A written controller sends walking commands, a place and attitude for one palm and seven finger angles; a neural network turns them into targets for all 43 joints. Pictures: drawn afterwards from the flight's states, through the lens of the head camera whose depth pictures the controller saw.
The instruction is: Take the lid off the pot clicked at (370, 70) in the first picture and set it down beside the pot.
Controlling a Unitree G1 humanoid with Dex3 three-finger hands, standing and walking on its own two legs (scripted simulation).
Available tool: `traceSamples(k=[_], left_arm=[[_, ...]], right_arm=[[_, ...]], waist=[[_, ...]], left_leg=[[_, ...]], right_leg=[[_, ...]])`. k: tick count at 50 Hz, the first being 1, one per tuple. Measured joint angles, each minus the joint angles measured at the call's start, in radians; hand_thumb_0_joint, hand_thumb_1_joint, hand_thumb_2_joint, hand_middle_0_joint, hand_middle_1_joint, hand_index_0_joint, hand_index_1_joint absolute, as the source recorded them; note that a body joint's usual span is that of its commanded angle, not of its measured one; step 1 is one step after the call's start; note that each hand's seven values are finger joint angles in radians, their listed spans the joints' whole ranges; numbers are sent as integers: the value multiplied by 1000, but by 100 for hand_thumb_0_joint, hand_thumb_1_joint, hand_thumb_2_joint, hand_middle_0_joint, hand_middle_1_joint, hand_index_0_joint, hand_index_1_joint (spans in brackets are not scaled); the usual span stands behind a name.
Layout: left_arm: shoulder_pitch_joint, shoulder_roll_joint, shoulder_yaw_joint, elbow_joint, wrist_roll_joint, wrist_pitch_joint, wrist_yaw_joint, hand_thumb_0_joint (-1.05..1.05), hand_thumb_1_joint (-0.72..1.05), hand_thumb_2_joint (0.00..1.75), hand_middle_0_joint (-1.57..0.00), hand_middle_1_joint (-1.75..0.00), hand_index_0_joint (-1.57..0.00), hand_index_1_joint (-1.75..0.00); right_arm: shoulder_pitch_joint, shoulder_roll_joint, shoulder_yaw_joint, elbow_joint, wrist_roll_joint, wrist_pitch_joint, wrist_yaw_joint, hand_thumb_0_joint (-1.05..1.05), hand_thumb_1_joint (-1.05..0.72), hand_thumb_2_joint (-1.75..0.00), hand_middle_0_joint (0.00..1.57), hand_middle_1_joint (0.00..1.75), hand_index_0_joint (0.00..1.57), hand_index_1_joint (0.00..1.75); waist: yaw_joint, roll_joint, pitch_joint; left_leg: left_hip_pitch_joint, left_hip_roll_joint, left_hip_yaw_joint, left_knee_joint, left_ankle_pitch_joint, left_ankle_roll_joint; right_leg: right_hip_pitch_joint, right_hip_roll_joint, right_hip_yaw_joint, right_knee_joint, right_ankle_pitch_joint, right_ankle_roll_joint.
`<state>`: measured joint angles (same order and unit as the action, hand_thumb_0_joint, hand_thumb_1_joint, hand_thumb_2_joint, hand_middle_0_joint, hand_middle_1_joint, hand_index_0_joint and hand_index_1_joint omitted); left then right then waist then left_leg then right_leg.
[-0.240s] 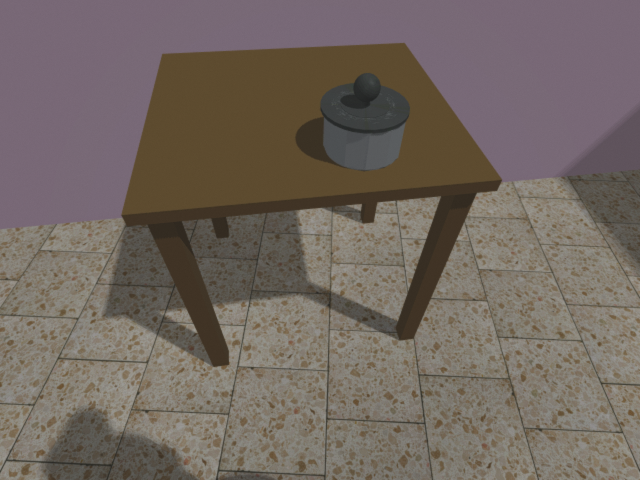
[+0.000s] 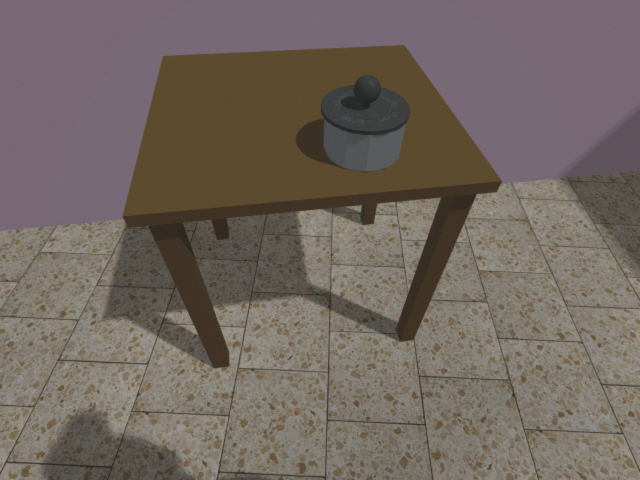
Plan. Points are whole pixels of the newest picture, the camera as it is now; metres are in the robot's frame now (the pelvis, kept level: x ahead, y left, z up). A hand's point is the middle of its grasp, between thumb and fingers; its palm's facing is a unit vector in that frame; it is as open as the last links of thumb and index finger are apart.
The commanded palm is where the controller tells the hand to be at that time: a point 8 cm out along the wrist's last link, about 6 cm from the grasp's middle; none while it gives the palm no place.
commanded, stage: look at it before walking up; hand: left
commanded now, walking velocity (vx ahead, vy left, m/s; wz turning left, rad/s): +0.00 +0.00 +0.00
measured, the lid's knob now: (367, 89) +0.78 -0.05 +0.10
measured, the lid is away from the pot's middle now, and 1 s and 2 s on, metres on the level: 0.01 0.01 0.01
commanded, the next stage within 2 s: walk to a spot facing it in 0.40 s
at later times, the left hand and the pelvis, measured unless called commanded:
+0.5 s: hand out of the picture -0.01 +0.16 -0.18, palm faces +0.02 -0.98 -0.18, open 7.4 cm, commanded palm none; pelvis +0.00 +0.00 +0.00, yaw +0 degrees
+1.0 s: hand out of the picture +0.06 +0.14 -0.16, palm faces -0.13 -0.95 -0.29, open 7.4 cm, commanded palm none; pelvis +0.00 -0.06 +0.00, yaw -13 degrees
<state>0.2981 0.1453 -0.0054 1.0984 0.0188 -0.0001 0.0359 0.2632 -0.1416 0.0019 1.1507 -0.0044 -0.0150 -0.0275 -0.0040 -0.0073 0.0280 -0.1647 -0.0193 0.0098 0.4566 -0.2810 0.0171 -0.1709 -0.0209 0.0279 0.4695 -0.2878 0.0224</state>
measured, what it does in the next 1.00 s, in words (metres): lifts its left foot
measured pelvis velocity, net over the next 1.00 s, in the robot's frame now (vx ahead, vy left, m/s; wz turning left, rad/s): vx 0.00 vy -0.06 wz -0.22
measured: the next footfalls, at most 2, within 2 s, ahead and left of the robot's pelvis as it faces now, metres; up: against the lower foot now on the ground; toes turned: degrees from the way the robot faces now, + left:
left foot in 1.48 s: +0.14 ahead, +0.06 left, +0.00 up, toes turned -34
right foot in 1.96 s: +0.00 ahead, -0.16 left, +0.00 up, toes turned -52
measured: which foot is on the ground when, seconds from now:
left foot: down 0.00-0.84, up 0.86-1.00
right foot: down 0.00-1.00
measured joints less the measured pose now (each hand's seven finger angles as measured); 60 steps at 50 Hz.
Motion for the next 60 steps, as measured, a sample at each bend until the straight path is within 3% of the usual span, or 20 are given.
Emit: traceSamples(k=[28, 35, 40, 42, 45, 49, 60], left_arm=[[9, -12, 10, 5, 0, -2, 0, 0, 90, 90, -20, -30, -20, -30], [11, -1, 39, -28, 0, 31, -17, 0, 90, 90, -20, -30, -20, -30], [5, 22, 64, -63, 3, 50, -31, 0, 90, 90, -20, -30, -20, -30], [3, 24, 70, -80, 5, 43, -35, 0, 90, 90, -20, -30, -20, -30], [-5, 24, 71, -104, 3, 23, -27, 0, 90, 90, -20, -30, -20, -30], [-8, 18, 71, -133, -5, 18, -17, 0, 90, 90, -20, -30, -20, -30], [7, 8, 62, -175, -4, 21, -25, 0, 90, 89, -20, -30, -20, -30]], right_arm=[[9, 5, -6, 2, -1, -2, -7, 1, -91, -90, 20, 29, 20, 30], [-9, 0, -28, -50, -9, 14, -13, 1, -91, -90, 20, 30, 20, 30], [-18, -14, -44, -98, -17, 18, -9, 1, -91, -90, 20, 30, 20, 30], [-19, -30, -49, -111, -18, 23, -7, 1, -91, -90, 20, 30, 20, 30], [-31, -52, -58, -118, -12, 50, -7, 1, -91, -90, 20, 30, 20, 30], [-81, -72, -65, -140, -13, 60, -2, 1, -91, -90, 20, 29, 20, 30], [-212, -95, -65, -230, -7, 62, -4, 1, -91, -90, 20, 29, 20, 30]], waist=[[3, 5, 6], [13, -3, 23], [19, -2, 44], [20, 23, 51], [15, 52, 51], [29, 47, 61], [50, 36, 59]], left_leg=[[5, 9, 3, -7, -4, -7], [-22, 27, 61, 49, -41, -14], [-18, 50, 130, 85, -72, -32], [-29, 78, 143, 133, -101, -50], [-130, 84, 84, 371, -207, -48], [-252, 67, 29, 599, -167, -57], [-333, 64, -47, 570, -83, -98]], right_leg=[[0, 8, 2, -3, -4, -7], [-73, 30, 58, 102, -38, -18], [-153, 16, -13, 257, -140, -28], [-142, 27, -40, 217, -73, -51], [-136, 55, -53, 204, -77, -99], [-100, 80, -16, 90, -17, -115], [-49, 140, 127, -45, 70, -121]])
